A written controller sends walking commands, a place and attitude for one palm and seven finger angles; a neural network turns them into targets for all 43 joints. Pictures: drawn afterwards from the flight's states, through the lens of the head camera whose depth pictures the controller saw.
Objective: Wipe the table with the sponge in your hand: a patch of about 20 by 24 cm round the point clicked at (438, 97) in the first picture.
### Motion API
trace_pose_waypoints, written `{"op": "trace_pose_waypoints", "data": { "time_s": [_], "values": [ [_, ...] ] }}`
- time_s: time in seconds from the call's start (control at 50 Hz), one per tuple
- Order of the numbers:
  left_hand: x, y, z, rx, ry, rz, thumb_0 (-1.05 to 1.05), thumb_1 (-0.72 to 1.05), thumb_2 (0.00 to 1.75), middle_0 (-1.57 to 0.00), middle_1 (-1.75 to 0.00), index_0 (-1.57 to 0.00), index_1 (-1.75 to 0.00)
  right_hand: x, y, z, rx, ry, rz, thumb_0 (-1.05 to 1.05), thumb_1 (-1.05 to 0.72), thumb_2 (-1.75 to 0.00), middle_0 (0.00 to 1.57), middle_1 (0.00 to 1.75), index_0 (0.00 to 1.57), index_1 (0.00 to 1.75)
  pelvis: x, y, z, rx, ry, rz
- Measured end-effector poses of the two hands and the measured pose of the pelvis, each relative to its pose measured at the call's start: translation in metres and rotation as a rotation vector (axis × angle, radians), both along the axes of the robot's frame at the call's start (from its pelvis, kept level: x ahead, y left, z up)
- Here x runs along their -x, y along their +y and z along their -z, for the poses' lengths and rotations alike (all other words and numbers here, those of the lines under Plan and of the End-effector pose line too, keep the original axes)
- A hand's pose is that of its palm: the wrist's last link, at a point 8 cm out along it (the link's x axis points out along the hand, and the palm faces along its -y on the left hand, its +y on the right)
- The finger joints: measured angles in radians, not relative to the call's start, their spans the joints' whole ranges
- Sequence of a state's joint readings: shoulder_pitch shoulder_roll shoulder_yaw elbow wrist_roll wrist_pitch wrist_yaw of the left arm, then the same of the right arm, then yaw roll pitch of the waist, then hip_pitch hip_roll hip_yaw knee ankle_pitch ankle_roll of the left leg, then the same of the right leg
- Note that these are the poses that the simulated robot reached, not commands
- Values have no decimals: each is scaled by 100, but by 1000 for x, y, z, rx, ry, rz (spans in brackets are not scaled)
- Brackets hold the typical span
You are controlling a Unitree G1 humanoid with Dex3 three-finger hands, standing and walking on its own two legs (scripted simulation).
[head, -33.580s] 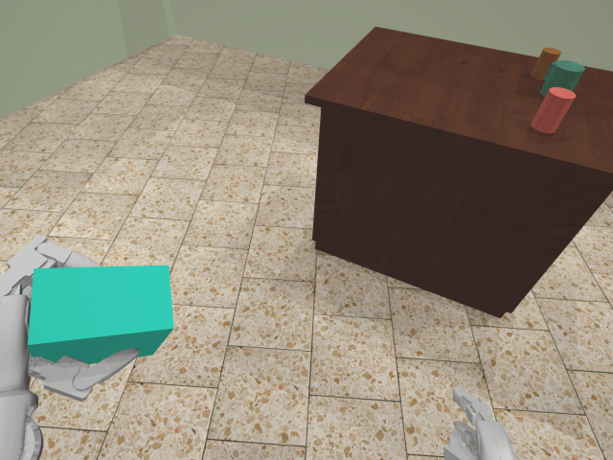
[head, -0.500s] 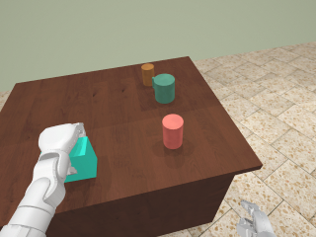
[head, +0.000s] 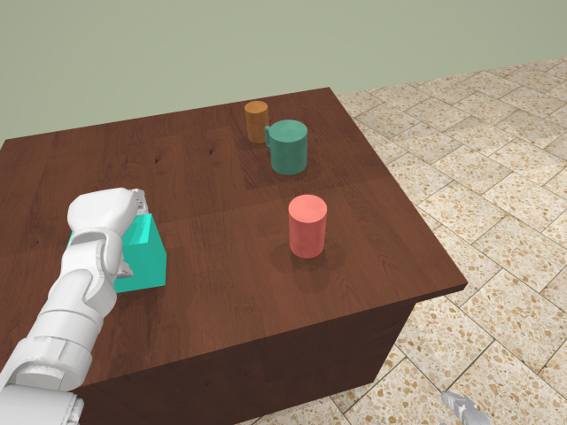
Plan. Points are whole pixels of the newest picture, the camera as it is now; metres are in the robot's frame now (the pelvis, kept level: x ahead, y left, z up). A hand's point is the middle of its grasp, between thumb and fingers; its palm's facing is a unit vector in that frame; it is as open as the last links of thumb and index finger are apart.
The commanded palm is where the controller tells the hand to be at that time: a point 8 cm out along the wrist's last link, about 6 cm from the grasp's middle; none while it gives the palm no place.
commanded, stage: wipe forward along the middle lane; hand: left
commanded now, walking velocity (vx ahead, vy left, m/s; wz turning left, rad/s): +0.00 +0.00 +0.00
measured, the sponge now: (125, 262) +0.34 +0.30 +0.01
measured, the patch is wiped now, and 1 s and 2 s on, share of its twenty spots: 0.95 0.95 0.95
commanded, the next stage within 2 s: slide back across to the first lane in 0.64 s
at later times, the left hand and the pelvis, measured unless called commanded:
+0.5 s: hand (121, 214) +0.40 +0.31 +0.07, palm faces -0.10 +0.00 -0.99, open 10.4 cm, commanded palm +0.39 +0.30 +0.11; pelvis +0.00 +0.00 +0.00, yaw +0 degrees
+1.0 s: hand (115, 197) +0.43 +0.33 +0.07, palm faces -0.10 -0.01 -1.00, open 10.4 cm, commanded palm +0.41 +0.34 +0.13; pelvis +0.02 +0.01 +0.00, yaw -2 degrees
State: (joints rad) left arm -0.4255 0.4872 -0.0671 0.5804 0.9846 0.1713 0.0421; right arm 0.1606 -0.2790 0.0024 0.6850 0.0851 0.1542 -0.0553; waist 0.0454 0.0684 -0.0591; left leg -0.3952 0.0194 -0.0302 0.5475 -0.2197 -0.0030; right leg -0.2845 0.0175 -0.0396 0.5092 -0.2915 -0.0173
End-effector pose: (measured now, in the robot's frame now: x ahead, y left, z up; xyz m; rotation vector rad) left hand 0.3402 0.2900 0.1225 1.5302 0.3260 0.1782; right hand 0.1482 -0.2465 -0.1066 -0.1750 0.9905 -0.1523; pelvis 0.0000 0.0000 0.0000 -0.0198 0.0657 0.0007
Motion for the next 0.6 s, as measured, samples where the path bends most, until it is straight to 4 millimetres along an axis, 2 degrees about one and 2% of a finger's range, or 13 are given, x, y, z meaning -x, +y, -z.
{"op": "trace_pose_waypoints", "data": {
  "time_s": [0.26,0.38,0.6],
  "values": [
    [-15,4,0,-8,-9,6,0,-60,107,-75,-132,-78,-131,12,2,5,-5,46,18,1,-91,-90,20,30,20,30,0,4,2,3,24,0],
    [-28,7,-3,-36,-5,1,0,-61,108,-75,-132,-78,-132,18,1,7,2,63,20,1,-91,-90,20,30,20,30,3,3,3,5,35,-5],
    [-54,17,-4,-44,29,-15,0,-60,108,-73,-134,-76,-133,47,-11,12,27,133,73,1,-91,-90,20,30,20,30,1,2,4,9,67,2]
  ]
}}
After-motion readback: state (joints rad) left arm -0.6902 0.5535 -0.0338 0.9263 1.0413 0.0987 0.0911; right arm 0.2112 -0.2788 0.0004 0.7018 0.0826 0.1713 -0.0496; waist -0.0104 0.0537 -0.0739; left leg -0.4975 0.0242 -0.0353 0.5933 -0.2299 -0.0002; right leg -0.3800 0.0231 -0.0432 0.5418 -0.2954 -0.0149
